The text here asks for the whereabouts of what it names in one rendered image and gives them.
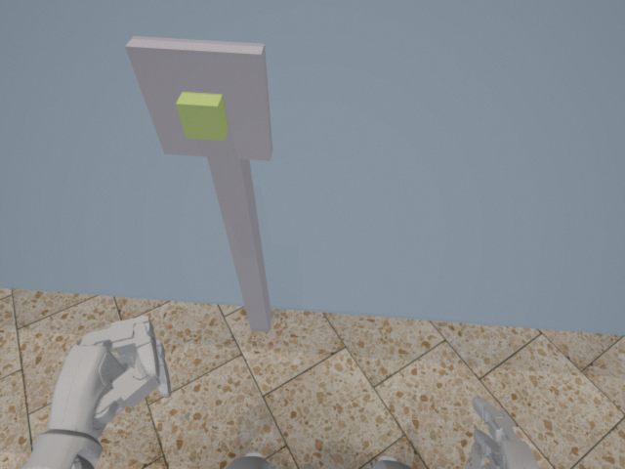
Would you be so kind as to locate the button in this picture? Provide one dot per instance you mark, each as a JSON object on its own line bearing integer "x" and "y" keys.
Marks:
{"x": 203, "y": 116}

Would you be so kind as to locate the robot left forearm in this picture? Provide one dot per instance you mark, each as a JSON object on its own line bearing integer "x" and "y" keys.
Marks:
{"x": 63, "y": 449}

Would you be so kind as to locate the panel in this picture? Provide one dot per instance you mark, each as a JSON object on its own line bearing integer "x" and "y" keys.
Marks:
{"x": 166, "y": 67}

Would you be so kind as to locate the left robot hand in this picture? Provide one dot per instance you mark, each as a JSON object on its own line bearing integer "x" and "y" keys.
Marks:
{"x": 81, "y": 402}

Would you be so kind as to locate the right robot hand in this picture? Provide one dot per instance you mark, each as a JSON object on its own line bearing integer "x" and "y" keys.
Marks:
{"x": 512, "y": 452}

